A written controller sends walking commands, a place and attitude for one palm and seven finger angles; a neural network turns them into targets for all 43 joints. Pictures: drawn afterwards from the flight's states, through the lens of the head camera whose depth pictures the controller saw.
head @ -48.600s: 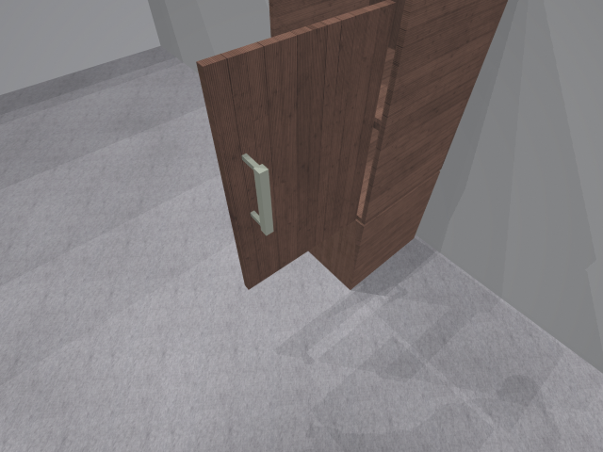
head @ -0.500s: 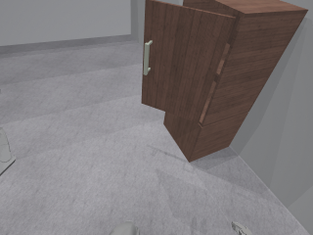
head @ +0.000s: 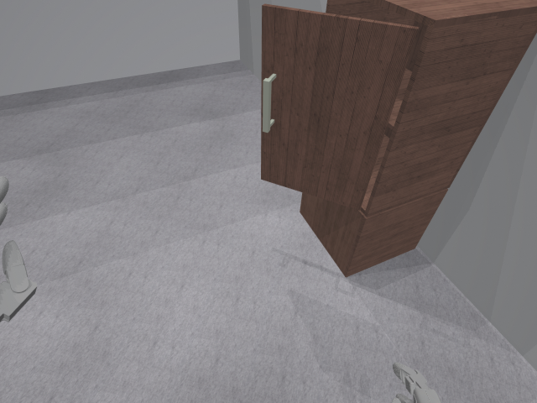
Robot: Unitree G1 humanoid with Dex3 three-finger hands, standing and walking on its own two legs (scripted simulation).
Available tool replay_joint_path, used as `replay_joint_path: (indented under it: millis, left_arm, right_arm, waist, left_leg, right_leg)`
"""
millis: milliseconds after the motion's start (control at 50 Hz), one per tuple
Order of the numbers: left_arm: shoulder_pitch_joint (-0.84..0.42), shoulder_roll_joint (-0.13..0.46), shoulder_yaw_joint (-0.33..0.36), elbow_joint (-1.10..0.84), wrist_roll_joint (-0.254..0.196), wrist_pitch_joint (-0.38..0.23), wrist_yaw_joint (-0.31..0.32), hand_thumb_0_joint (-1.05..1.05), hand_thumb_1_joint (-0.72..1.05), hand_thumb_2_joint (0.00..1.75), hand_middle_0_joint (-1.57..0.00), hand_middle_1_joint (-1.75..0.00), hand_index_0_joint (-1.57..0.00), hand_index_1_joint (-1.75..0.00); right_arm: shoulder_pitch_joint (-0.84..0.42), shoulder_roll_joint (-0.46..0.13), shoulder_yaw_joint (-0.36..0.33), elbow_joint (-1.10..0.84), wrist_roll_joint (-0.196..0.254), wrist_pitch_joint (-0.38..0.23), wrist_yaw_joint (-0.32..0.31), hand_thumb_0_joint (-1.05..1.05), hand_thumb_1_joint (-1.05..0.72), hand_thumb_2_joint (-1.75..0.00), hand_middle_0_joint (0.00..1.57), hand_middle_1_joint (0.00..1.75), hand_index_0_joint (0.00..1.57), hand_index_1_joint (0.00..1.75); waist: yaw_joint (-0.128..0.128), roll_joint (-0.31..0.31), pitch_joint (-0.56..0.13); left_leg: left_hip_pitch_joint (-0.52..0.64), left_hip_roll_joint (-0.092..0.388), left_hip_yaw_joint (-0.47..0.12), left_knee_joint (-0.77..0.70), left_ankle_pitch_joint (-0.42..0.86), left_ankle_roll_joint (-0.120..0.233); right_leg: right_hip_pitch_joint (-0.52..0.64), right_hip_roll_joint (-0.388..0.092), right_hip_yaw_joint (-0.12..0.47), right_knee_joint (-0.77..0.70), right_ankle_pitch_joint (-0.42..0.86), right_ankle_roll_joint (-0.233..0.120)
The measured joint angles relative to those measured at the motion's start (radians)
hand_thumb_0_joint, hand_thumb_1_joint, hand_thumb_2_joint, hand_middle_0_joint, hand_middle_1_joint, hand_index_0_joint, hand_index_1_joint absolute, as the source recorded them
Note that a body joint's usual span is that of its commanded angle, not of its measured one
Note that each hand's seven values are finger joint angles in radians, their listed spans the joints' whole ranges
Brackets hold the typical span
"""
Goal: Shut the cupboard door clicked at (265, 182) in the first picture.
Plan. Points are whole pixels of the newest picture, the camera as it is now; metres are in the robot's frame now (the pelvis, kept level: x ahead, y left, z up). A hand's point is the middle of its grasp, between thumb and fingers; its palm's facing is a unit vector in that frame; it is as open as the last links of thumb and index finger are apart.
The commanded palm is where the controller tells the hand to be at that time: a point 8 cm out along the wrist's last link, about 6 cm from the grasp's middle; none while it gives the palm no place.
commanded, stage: stop stepping back and stand still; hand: left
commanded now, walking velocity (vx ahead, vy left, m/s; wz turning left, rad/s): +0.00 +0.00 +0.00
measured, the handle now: (269, 103) +0.93 +0.05 -0.01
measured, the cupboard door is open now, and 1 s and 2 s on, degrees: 41 41 41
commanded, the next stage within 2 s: let the arm hang, fingers relaxed in 0.42 s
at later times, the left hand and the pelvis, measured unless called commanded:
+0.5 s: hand (33, 264) +0.23 +0.29 +0.16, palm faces +0.40 -0.78 -0.48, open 7.4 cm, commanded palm none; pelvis +0.03 +0.03 +0.00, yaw +0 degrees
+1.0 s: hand out of the picture -0.03 +0.22 -0.17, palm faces +0.03 -0.98 -0.20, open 7.1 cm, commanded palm none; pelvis +0.00 +0.03 +0.00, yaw +1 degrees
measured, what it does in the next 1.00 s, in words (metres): steps on the spot: left foot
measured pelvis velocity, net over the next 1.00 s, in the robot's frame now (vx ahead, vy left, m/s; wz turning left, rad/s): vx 0.00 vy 0.03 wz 0.03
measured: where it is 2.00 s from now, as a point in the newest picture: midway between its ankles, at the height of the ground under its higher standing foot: outside the picture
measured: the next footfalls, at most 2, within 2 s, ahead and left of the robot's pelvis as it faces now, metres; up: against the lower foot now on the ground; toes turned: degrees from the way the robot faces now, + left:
left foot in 0.10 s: +0.09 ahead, +0.14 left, +0.00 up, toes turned +5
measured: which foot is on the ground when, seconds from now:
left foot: up 0.00-0.08, down 0.10-1.00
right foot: down 0.00-1.00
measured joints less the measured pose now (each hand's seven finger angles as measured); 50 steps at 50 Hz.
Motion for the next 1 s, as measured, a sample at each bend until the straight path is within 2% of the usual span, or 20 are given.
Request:
replay_joint_path:
  millis: [100, 160, 200, 360, 520, 560, 620, 680, 740, 800, 820, 900, 1000]
  left_arm:
    - [-0.038, -0.038, -0.005, 0.045, 0.002, 0.007, 0.017, 0.01, 0.89, 0.90, -0.21, -0.31, -0.22, -0.31]
    - [-0.052, -0.049, -0.012, 0.054, 0.007, 0.012, 0.014, 0.01, 0.89, 0.90, -0.21, -0.31, -0.21, -0.30]
    - [-0.045, -0.050, -0.014, 0.047, 0.009, 0.015, 0.009, 0.01, 0.89, 0.90, -0.21, -0.31, -0.21, -0.30]
    - [-0.002, 0.008, 0.009, -0.008, -0.001, -0.019, -0.008, 0.01, 0.89, 0.90, -0.21, -0.31, -0.22, -0.31]
    - [0.009, -0.008, -0.004, 0.033, -0.009, 0.005, -0.013, 0.01, 0.89, 0.90, -0.22, -0.31, -0.22, -0.31]
    - [-0.074, -0.009, -0.075, 0.169, 0.019, 0.013, -0.055, 0.01, 0.89, 0.90, -0.21, -0.31, -0.21, -0.30]
    - [-0.225, -0.055, -0.223, 0.522, 0.048, 0.116, -0.130, 0.00, 0.90, 0.90, -0.20, -0.30, -0.21, -0.30]
    - [-0.303, -0.117, -0.336, 0.862, 0.060, 0.195, -0.166, 0.00, 0.91, 0.90, -0.20, -0.30, -0.20, -0.30]
    - [-0.317, -0.184, -0.410, 1.108, 0.062, 0.228, -0.176, 0.01, 0.91, 0.90, -0.20, -0.30, -0.20, -0.30]
    - [-0.299, -0.250, -0.442, 1.284, 0.058, 0.233, -0.175, 0.01, 0.92, 0.90, -0.20, -0.30, -0.20, -0.30]
    - [-0.297, -0.256, -0.416, 1.320, 0.051, 0.224, -0.156, -0.01, 0.95, 0.90, -0.21, -0.30, -0.21, -0.30]
    - [-0.280, -0.226, -0.397, 1.439, 0.057, 0.206, -0.158, -0.02, 1.00, 0.90, -0.21, -0.30, -0.21, -0.30]
    - [-0.240, -0.219, -0.399, 1.555, 0.058, 0.197, -0.161, -0.01, 0.97, 0.90, -0.21, -0.30, -0.21, -0.30]
  right_arm:
    - [0.040, -0.067, -0.035, 0.020, 0.010, -0.016, -0.023, 0.02, -0.91, -0.90, 0.20, 0.30, 0.20, 0.30]
    - [0.021, -0.062, -0.050, 0.038, 0.019, -0.013, -0.031, 0.02, -0.91, -0.90, 0.20, 0.30, 0.20, 0.30]
    - [0.009, -0.053, -0.046, 0.026, 0.020, -0.020, -0.030, 0.02, -0.91, -0.90, 0.20, 0.30, 0.20, 0.30]
    - [-0.033, 0.005, -0.011, -0.034, 0.023, -0.035, -0.011, 0.02, -0.91, -0.90, 0.20, 0.30, 0.20, 0.30]
    - [-0.028, 0.007, 0.004, -0.032, 0.023, -0.014, -0.013, 0.02, -0.91, -0.90, 0.20, 0.30, 0.20, 0.30]
    - [-0.033, -0.029, -0.006, 0.007, 0.026, -0.043, 0.026, 0.01, -0.91, -0.90, 0.20, 0.30, 0.20, 0.30]
    - [-0.073, -0.099, -0.011, 0.081, 0.011, -0.014, 0.062, 0.01, -0.91, -0.90, 0.20, 0.30, 0.20, 0.30]
    - [-0.102, -0.122, -0.013, 0.127, 0.000, 0.022, 0.068, 0.01, -0.91, -0.90, 0.20, 0.30, 0.20, 0.30]
    - [-0.095, -0.108, -0.011, 0.162, -0.011, 0.043, 0.067, 0.01, -0.91, -0.90, 0.20, 0.30, 0.20, 0.30]
    - [-0.065, -0.081, -0.007, 0.219, -0.016, 0.057, 0.063, 0.01, -0.91, -0.90, 0.20, 0.30, 0.20, 0.30]
    - [-0.048, -0.069, -0.007, 0.242, -0.016, 0.060, 0.060, 0.01, -0.91, -0.90, 0.20, 0.30, 0.20, 0.30]
    - [0.009, -0.030, -0.009, 0.340, -0.019, 0.074, 0.052, 0.01, -0.91, -0.90, 0.20, 0.30, 0.20, 0.30]
    - [0.054, -0.002, -0.017, 0.422, -0.012, 0.076, 0.042, 0.01, -0.91, -0.90, 0.20, 0.30, 0.20, 0.30]
  waist:
    - [0.001, 0.034, 0.019]
    - [0.003, 0.007, 0.042]
    - [-0.004, 0.003, 0.045]
    - [-0.032, 0.009, 0.036]
    - [-0.013, 0.029, 0.015]
    - [0.005, 0.049, 0.012]
    - [0.019, 0.093, 0.007]
    - [-0.001, 0.097, 0.027]
    - [-0.025, 0.056, 0.060]
    - [-0.032, 0.011, 0.088]
    - [-0.029, -0.001, 0.093]
    - [-0.008, -0.020, 0.105]
    - [-0.004, 0.002, 0.107]
  left_leg:
    - [0.147, 0.030, 0.006, -0.282, 0.133, 0.017]
    - [0.167, 0.013, 0.023, -0.281, 0.103, 0.008]
    - [0.169, 0.012, 0.031, -0.287, 0.098, 0.010]
    - [0.152, 0.021, 0.037, -0.304, 0.104, 0.012]
    - [0.156, 0.017, 0.043, -0.315, 0.107, 0.019]
    - [0.131, 0.009, 0.034, -0.291, 0.105, 0.024]
    - [0.097, -0.007, 0.030, -0.251, 0.097, 0.038]
    - [0.092, -0.019, 0.033, -0.241, 0.100, 0.045]
    - [0.111, -0.025, 0.037, -0.258, 0.114, 0.044]
    - [0.136, -0.020, 0.034, -0.289, 0.132, 0.040]
    - [0.140, -0.017, 0.028, -0.300, 0.139, 0.038]
    - [0.160, -0.006, 0.014, -0.343, 0.166, 0.032]
    - [0.186, -0.004, 0.020, -0.383, 0.186, 0.035]
  right_leg:
    - [0.021, 0.003, -0.025, 0.034, -0.042, 0.024]
    - [0.027, -0.019, -0.010, 0.059, -0.064, 0.033]
    - [0.029, -0.020, -0.003, 0.046, -0.059, 0.041]
    - [0.021, -0.009, 0.005, 0.000, -0.033, 0.044]
    - [0.027, -0.013, 0.010, -0.018, -0.025, 0.052]
    - [0.005, -0.023, -0.001, 0.012, -0.032, 0.056]
    - [-0.033, -0.041, -0.007, 0.070, -0.055, 0.064]
    - [-0.047, -0.055, -0.005, 0.103, -0.064, 0.068]
    - [-0.040, -0.061, -0.001, 0.108, -0.063, 0.066]
    - [-0.013, -0.054, -0.004, 0.073, -0.043, 0.065]
    - [-0.004, -0.049, -0.010, 0.055, -0.033, 0.063]
    - [0.033, -0.032, -0.024, -0.019, 0.008, 0.054]
    - [0.063, -0.027, -0.018, -0.074, 0.040, 0.057]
